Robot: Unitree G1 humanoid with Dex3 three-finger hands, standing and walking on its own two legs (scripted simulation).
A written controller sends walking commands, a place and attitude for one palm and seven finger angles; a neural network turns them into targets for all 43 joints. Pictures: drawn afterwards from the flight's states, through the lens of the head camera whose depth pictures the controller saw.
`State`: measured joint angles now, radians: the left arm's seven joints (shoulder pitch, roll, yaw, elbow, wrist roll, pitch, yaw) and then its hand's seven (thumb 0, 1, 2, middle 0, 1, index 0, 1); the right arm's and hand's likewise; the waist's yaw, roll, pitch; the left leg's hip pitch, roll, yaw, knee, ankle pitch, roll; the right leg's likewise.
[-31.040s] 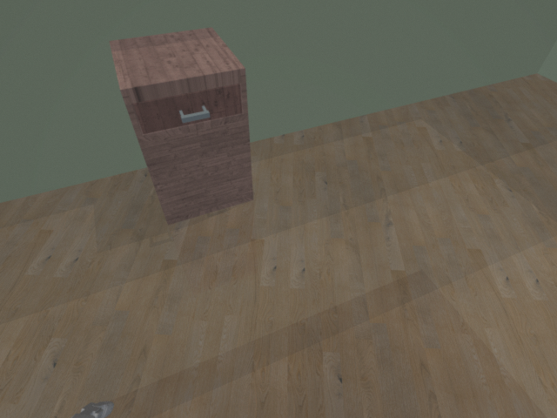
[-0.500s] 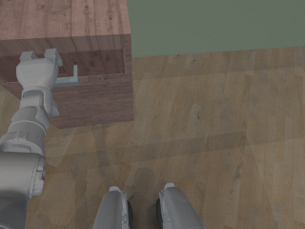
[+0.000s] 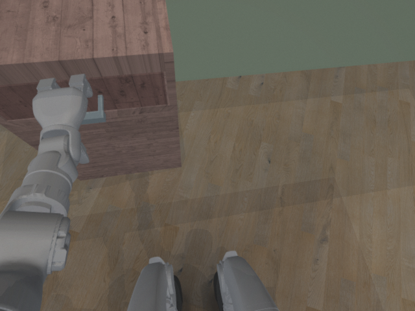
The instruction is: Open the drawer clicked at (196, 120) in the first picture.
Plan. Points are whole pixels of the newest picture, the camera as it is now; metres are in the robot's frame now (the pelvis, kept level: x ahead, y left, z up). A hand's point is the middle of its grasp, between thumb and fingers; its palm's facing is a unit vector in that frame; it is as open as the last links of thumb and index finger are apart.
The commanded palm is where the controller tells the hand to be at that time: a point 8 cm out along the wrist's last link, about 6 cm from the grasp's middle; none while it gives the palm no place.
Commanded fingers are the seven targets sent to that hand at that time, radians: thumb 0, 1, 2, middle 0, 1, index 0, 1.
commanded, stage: re-aim the fingers above the handle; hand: left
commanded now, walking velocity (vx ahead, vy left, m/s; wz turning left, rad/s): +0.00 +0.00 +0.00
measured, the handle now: (81, 110) +0.55 +0.24 -0.08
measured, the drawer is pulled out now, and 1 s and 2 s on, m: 0.00 0.00 0.00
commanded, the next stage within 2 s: lower the fingers behind the handle in 0.72 s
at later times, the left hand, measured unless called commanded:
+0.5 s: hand (74, 121) +0.50 +0.23 -0.04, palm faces -0.07 -0.01 -1.00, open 13.8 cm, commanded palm +0.49 +0.21 +0.02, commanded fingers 0.00 -0.50 0.30 -0.30 -1.20 -0.30 -1.20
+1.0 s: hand (76, 125) +0.50 +0.23 -0.05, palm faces -0.11 -0.01 -0.99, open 13.7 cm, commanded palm +0.49 +0.21 +0.00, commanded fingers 0.00 -0.50 0.30 -0.30 -1.20 -0.30 -1.20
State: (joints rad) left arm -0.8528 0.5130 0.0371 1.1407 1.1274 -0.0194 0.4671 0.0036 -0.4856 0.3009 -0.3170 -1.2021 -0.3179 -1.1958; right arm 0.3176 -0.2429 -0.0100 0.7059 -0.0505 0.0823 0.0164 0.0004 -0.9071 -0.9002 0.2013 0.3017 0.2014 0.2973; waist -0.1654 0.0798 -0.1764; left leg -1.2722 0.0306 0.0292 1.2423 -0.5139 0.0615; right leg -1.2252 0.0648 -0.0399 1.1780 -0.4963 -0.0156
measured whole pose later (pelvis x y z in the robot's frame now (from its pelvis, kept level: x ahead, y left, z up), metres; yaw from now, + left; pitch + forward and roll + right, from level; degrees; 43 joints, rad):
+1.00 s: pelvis -0.01 -0.01 -0.01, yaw +0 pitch +31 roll -4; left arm -0.89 0.52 0.02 1.19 1.13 0.01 0.46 0.00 -0.49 0.30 -0.33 -1.22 -0.33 -1.22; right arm 0.31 -0.25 -0.01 0.70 -0.05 0.08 0.02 0.00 -0.91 -0.90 0.20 0.30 0.20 0.30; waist -0.17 0.08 -0.18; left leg -1.30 0.03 0.03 1.27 -0.52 0.06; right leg -1.25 0.07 -0.04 1.21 -0.50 -0.02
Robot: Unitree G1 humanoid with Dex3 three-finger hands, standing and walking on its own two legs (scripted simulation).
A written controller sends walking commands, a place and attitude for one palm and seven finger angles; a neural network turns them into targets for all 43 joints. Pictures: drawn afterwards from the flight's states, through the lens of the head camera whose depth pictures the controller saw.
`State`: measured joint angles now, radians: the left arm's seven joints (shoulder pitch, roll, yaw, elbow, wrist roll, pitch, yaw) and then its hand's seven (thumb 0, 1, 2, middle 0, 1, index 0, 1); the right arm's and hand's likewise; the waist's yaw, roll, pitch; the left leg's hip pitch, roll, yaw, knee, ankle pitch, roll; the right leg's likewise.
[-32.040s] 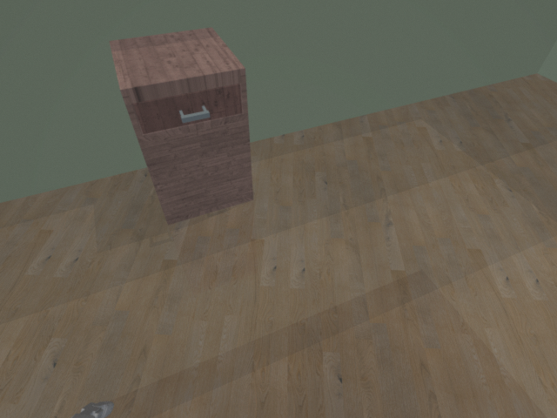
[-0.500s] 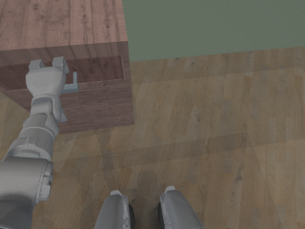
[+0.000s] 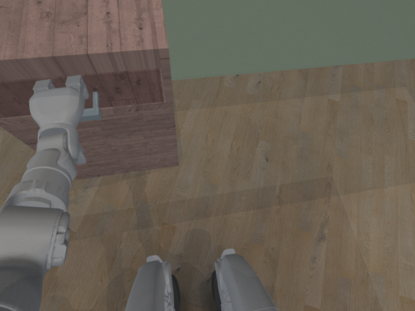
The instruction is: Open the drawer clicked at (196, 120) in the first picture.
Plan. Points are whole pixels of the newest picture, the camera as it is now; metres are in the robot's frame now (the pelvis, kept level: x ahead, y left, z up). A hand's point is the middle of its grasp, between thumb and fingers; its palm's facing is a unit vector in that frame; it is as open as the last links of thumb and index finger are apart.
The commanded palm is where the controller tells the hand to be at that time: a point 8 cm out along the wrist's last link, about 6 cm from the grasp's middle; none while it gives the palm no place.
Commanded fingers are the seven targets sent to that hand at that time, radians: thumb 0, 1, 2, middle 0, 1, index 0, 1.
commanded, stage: lower the fingers behind the handle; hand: left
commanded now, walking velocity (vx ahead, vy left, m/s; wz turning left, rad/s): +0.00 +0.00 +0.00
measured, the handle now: (76, 107) +0.56 +0.25 -0.08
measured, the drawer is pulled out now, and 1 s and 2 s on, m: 0.00 0.00 0.00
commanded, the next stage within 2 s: lift the fingers back up to retry in 1.42 s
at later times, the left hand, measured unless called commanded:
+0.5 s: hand (83, 122) +0.51 +0.22 -0.07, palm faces -0.03 -0.02 -1.00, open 13.8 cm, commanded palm +0.50 +0.20 -0.03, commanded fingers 0.00 -0.50 0.30 -0.30 -1.20 -0.30 -1.20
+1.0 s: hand (84, 123) +0.51 +0.22 -0.07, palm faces +0.02 +0.00 -1.00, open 13.8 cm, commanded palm +0.49 +0.20 -0.06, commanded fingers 0.00 -0.50 0.30 -0.30 -1.20 -0.30 -1.20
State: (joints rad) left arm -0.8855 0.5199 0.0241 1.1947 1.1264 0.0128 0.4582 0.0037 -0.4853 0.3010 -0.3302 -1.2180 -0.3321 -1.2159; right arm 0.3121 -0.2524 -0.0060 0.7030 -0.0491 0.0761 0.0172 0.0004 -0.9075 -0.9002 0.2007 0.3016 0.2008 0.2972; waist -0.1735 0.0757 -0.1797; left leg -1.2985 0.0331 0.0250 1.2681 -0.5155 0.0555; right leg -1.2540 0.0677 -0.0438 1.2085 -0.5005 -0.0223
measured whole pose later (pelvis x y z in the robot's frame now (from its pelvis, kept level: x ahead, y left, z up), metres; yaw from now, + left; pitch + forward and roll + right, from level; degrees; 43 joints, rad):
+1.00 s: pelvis -0.02 +0.00 -0.06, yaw +0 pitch +35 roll -5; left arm -1.00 0.54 -0.01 1.18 1.15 0.00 0.50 0.00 -0.49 0.30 -0.32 -1.20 -0.26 -1.33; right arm 0.29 -0.25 0.01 0.71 -0.05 0.04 0.03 0.00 -0.91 -0.90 0.20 0.30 0.20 0.30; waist -0.17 0.07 -0.22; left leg -1.56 0.03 0.00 1.51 -0.56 0.05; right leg -1.51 0.06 -0.08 1.45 -0.56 -0.03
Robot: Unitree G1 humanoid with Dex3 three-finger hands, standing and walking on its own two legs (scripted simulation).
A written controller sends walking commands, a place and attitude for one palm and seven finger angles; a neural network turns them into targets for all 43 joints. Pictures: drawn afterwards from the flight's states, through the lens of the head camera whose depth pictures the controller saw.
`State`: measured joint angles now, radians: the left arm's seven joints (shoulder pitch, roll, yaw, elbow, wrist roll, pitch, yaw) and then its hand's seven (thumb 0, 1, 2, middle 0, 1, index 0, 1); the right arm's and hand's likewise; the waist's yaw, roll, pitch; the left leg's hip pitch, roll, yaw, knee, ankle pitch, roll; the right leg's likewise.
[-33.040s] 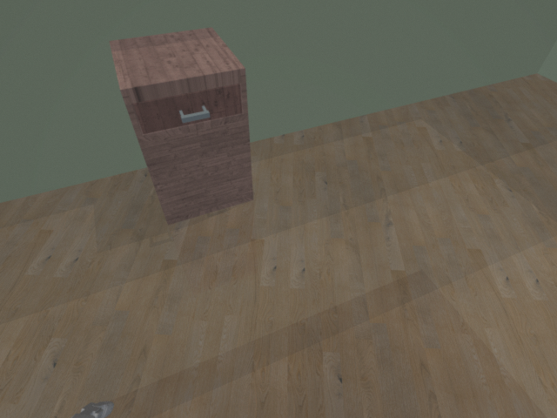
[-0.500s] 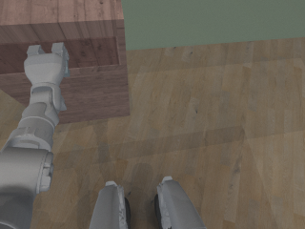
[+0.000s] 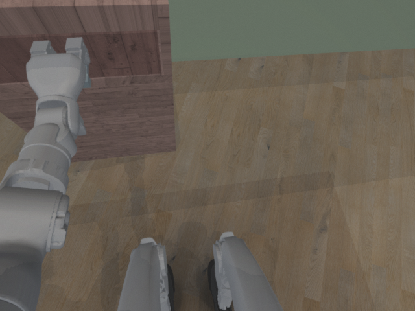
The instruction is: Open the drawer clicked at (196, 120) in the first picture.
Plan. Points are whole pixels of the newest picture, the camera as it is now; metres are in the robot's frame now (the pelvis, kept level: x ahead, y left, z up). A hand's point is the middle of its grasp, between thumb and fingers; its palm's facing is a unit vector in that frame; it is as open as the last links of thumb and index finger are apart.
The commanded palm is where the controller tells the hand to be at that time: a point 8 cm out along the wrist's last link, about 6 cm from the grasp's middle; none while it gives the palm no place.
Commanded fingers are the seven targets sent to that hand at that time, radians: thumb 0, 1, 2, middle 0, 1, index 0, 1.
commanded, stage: lower the fingers behind the handle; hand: left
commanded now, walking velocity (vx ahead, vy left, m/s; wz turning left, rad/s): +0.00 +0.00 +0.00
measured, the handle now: (62, 73) +0.58 +0.25 -0.02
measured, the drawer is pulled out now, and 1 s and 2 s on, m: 0.00 0.00 0.00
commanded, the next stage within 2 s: lift the fingers back up to retry in 0.42 s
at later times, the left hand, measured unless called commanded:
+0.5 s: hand (70, 89) +0.54 +0.23 -0.01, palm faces +0.02 -0.01 -1.00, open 13.8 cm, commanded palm +0.52 +0.21 +0.00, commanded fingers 0.00 -0.50 0.30 -0.30 -1.20 -0.30 -1.20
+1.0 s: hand (62, 82) +0.53 +0.23 +0.02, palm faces -0.04 -0.04 -1.00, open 13.9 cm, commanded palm +0.52 +0.21 +0.07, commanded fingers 0.00 -0.50 0.30 -0.30 -1.20 -0.30 -1.20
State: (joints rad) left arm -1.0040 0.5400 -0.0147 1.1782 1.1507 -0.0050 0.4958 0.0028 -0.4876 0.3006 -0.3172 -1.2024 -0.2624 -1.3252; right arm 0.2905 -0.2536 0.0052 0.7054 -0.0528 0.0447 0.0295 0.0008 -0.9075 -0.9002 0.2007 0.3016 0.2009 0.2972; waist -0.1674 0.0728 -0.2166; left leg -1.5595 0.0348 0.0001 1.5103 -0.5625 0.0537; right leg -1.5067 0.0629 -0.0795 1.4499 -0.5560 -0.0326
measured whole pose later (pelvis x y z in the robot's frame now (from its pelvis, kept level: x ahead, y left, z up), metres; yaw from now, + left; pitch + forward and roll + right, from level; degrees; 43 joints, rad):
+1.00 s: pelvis +0.01 +0.01 +0.04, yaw +0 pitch +32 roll -4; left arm -0.90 0.54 0.01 1.08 1.12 -0.05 0.41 0.00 -0.49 0.30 -0.32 -1.20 -0.31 -1.20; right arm 0.34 -0.24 0.00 0.71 -0.03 0.04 -0.01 0.00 -0.91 -0.90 0.20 0.30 0.20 0.30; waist -0.17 0.08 -0.19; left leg -1.39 0.03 0.01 1.34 -0.52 0.06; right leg -1.33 0.06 -0.06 1.27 -0.51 -0.02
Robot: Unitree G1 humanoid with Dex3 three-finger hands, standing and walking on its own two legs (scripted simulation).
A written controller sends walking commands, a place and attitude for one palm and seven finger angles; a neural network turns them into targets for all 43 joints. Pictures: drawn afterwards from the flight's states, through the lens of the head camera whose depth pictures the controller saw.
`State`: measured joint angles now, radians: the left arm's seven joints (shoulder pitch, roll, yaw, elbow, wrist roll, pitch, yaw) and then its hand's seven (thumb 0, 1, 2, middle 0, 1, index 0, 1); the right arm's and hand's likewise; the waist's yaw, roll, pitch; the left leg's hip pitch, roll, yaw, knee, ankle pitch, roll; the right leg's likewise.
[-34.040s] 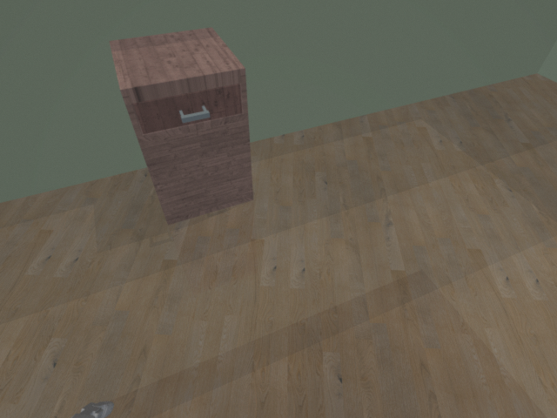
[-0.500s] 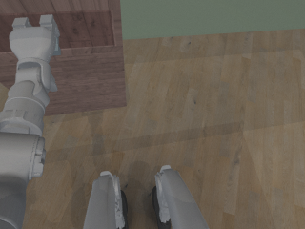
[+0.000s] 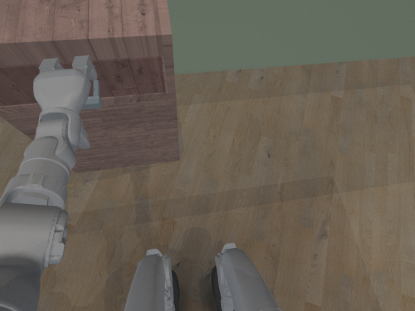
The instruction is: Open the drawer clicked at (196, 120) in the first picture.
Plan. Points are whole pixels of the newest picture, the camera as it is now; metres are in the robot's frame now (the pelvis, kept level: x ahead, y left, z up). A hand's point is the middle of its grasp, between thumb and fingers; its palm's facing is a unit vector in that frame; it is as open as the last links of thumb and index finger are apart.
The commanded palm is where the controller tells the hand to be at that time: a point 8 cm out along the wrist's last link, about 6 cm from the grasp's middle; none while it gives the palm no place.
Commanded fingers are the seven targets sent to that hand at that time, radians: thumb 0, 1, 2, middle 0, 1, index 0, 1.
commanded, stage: lift the fingers back up to retry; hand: left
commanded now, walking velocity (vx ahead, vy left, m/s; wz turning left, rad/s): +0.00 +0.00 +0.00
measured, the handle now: (76, 95) +0.57 +0.24 -0.06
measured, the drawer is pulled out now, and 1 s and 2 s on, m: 0.00 0.00 0.00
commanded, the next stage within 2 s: re-aim the fingers above the handle in 0.30 s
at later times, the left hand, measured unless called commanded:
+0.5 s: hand (75, 105) +0.52 +0.22 -0.01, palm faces -0.03 -0.05 -1.00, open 13.8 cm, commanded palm +0.51 +0.21 +0.04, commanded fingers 0.00 -0.50 0.30 -0.30 -1.20 -0.30 -1.20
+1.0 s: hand (80, 98) +0.53 +0.21 -0.01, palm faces -0.05 -0.03 -1.00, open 13.7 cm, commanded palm +0.52 +0.21 +0.04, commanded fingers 0.00 -0.50 0.30 -0.30 -1.20 -0.30 -1.20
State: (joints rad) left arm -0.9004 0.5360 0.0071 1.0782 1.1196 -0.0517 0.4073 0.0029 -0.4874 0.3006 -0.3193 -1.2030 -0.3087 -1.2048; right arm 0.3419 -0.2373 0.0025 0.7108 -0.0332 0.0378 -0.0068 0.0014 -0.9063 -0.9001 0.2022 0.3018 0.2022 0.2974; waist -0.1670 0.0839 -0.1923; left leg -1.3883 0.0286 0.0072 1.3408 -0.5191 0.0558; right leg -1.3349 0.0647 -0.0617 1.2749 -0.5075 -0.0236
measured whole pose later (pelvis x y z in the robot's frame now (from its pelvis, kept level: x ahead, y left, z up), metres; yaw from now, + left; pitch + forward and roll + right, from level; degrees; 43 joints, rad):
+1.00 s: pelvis +0.01 +0.00 +0.02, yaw +0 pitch +31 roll -4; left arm -0.92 0.51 0.02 1.18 1.14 -0.04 0.47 0.00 -0.49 0.30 -0.33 -1.22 -0.33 -1.21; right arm 0.34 -0.26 0.00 0.71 -0.05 0.08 0.01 0.00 -0.91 -0.90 0.20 0.30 0.20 0.30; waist -0.19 0.08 -0.19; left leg -1.30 0.03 0.02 1.28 -0.52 0.06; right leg -1.26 0.07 -0.04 1.21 -0.51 -0.02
